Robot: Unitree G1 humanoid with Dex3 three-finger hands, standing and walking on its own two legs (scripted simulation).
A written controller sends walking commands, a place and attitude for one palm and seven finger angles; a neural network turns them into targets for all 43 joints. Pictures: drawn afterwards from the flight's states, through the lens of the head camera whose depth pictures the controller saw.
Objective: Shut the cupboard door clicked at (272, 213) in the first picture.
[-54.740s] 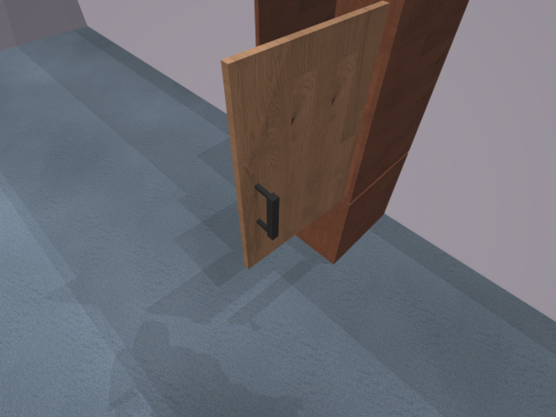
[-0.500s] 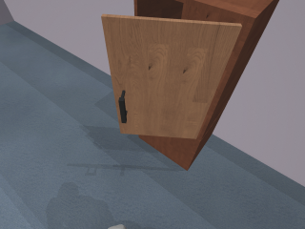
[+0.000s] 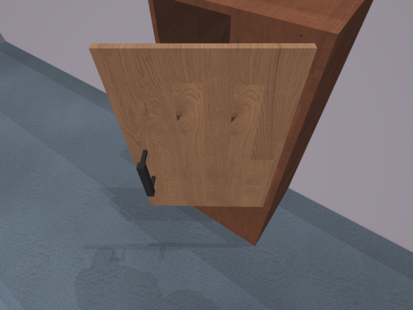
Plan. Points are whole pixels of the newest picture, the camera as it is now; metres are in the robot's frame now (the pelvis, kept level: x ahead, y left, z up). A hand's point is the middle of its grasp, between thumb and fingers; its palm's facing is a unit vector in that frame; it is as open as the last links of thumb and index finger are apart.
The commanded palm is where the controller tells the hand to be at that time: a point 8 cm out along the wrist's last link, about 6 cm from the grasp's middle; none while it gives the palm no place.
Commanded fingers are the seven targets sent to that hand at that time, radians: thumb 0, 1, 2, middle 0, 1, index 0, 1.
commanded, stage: come to a stop and stand still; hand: left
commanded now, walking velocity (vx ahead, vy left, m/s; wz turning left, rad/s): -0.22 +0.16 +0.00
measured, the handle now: (147, 174) +0.47 +0.18 -0.10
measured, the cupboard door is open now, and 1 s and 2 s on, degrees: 34 34 34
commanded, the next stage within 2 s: look again from close up in 0.92 s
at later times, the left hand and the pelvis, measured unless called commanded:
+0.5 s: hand out of the picture -0.01 +0.24 -0.17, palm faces +0.05 -0.97 -0.22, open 7.4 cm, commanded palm none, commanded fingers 0.00 0.90 0.90 -0.20 -0.30 -0.20 -0.30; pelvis -0.03 +0.04 +0.01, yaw +0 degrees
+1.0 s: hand out of the picture -0.06 +0.18 -0.17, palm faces +0.00 -0.99 -0.14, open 7.3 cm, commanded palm none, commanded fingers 0.00 0.90 0.90 -0.20 -0.30 -0.20 -0.30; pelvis -0.05 +0.02 +0.01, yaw -1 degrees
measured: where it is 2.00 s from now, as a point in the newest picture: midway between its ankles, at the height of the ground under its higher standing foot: outside the picture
